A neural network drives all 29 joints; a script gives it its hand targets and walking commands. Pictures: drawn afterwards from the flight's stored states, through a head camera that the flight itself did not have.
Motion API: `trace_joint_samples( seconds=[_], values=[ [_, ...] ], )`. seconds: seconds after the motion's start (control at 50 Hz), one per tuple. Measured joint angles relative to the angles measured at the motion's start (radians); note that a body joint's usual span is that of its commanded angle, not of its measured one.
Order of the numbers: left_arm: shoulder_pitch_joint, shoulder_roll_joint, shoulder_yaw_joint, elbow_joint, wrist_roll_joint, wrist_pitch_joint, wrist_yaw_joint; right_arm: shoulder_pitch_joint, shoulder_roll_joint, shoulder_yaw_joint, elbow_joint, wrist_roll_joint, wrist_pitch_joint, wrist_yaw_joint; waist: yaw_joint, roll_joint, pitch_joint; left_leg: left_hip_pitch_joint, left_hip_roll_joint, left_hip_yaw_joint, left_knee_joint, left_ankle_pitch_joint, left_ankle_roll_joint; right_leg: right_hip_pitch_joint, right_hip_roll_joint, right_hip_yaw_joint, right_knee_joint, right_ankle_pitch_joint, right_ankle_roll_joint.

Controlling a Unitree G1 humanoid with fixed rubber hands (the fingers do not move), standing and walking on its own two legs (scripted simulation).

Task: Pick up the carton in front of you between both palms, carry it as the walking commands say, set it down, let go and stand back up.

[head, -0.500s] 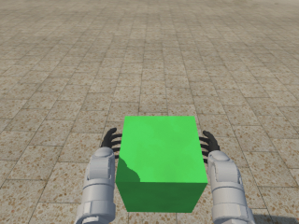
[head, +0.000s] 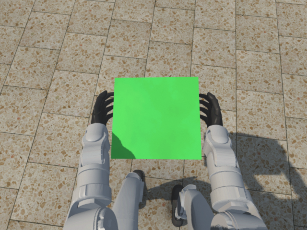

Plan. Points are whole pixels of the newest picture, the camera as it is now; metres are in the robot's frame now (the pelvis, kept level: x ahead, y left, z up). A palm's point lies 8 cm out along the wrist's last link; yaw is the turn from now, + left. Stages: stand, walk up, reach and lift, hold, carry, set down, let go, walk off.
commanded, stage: set down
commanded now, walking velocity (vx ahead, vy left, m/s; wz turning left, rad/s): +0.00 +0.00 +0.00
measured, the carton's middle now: (157, 123) +0.38 +0.06 -0.16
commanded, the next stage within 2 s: none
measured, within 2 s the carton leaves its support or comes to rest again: neither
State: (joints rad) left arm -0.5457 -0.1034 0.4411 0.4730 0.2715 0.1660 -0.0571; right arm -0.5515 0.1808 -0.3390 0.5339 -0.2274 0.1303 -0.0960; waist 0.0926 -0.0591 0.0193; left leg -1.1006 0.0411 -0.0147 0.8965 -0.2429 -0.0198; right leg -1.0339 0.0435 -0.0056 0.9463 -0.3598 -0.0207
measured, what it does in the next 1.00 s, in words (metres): lowers itself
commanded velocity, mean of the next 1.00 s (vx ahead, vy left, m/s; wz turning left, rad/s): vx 0.00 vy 0.00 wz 0.00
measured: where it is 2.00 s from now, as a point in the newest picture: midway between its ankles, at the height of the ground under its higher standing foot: (156, 204)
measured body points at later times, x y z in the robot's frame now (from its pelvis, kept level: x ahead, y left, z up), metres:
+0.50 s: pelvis -0.03 +0.01 -0.13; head +0.22 +0.04 +0.24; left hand +0.39 +0.24 -0.22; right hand +0.46 -0.06 -0.22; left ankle +0.09 +0.14 -0.67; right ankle +0.04 -0.10 -0.67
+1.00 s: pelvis -0.05 +0.00 -0.25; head +0.27 +0.02 +0.06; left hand +0.40 +0.25 -0.37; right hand +0.50 -0.03 -0.38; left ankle +0.08 +0.14 -0.67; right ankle +0.04 -0.11 -0.67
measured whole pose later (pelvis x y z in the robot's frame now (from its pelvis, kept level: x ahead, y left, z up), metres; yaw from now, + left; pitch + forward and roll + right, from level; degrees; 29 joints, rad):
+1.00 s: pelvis -0.05 +0.00 -0.25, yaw +0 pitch +48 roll +1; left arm -1.05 -0.03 0.62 0.58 0.21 0.29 0.04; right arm -1.26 -0.10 -0.26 0.90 -0.18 0.27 -0.09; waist 0.16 -0.08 -0.03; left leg -2.23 0.02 -0.04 1.79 -0.40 -0.05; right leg -2.17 0.10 0.01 1.89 -0.56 -0.01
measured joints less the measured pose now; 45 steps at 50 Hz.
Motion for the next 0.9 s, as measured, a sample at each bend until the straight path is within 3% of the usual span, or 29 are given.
trace_joint_samples(
  seconds=[0.1, 0.36, 0.64, 0.9],
  values=[
    [-0.059, 0.0, 0.026, 0.0, -0.011, 0.02, 0.0, -0.06, -0.02, -0.002, 0.003, 0.026, 0.022, -0.006, -0.001, -0.003, -0.09, -0.196, 0.001, 0.001, 0.135, -0.038, -0.002, -0.198, 0.002, 0.004, 0.14, -0.04, 0.004],
    [-0.206, -0.01, 0.11, 0.015, 0.032, 0.132, 0.022, -0.268, -0.073, -0.073, 0.112, -0.029, 0.122, 0.035, 0.012, -0.025, -0.189, -0.544, -0.002, 0.004, 0.408, -0.106, 0.006, -0.544, 0.004, 0.01, 0.419, -0.116, 0.012],
    [-0.319, 0.019, 0.108, 0.041, -0.028, 0.136, 0.081, -0.445, -0.179, -0.011, 0.211, 0.015, 0.135, 0.031, 0.03, -0.027, -0.187, -0.864, -0.021, -0.01, 0.661, -0.144, -0.002, -0.858, 0.041, 0.031, 0.689, -0.177, 0.028],
    [-0.453, 0.06, 0.16, 0.089, -0.054, 0.135, 0.093, -0.645, -0.25, 0.038, 0.331, 0.028, 0.142, 0.013, 0.057, -0.027, -0.102, -1.063, -0.023, -0.021, 0.833, -0.154, -0.023, -1.065, 0.051, 0.017, 0.881, -0.2, 0.015]
  ],
)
